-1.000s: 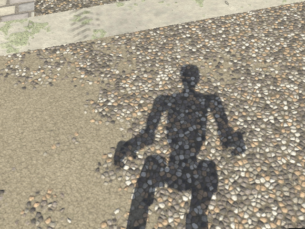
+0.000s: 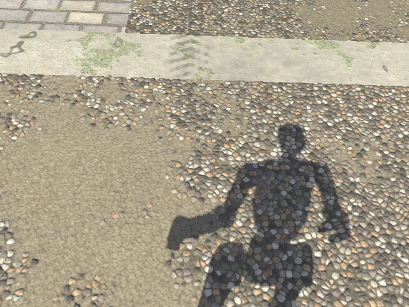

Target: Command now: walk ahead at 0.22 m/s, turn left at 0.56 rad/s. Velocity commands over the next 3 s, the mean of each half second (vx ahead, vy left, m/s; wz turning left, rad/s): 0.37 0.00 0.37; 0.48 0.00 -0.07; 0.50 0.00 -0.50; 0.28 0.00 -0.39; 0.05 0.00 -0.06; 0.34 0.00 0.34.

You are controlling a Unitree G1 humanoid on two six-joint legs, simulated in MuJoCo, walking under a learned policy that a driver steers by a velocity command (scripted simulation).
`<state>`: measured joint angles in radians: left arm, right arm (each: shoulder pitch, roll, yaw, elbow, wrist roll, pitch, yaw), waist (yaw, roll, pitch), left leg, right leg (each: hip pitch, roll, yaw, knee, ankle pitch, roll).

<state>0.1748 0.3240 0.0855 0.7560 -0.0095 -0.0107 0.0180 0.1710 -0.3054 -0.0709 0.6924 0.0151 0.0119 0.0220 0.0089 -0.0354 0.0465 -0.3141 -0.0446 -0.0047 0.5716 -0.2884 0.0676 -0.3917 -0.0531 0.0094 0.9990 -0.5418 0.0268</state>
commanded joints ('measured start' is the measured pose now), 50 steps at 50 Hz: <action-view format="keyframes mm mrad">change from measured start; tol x32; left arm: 1 -102 142 36 -111 3 -45 -3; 50 182 65 -10 -18 -25 -44 -14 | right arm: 1 55 -159 -37 -45 6 -40 -17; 50 52 -56 -9 -25 -32 -122 0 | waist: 1 -51 153 -22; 18 3 172 -45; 21 86 -217 -187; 39 48 -48 33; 44 -83 359 -462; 50 -14 151 -81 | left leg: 1 246 299 -504 -379 -322 187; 17 125 221 -386 -262 -8 123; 23 -507 69 -137 638 -144 -23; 40 -175 68 -11 -58 243 -26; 42 175 47 17 -84 241 20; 44 748 473 -646 -161 -8 218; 50 207 306 -206 -385 165 125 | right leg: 1 -368 -33 73 63 109 -25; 18 179 39 11 -556 390 -58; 21 624 -327 727 -765 -50 -304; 35 288 -137 101 -861 553 -220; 42 323 -125 83 -478 924 -136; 44 -209 98 58 170 -29 -44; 50 -209 -85 105 181 261 -31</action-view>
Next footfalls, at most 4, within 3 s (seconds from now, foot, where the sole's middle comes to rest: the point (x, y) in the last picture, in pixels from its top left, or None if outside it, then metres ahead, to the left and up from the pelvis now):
0.38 right None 0.25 -0.12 -0.77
0.86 left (148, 287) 0.51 0.19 -0.77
1.40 right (220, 207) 0.81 -0.05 -0.77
1.84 left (190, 144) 1.11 0.07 -0.77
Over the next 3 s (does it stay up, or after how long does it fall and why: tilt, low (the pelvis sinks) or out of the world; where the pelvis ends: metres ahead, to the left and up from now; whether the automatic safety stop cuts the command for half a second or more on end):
stays up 1.17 -0.04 0.02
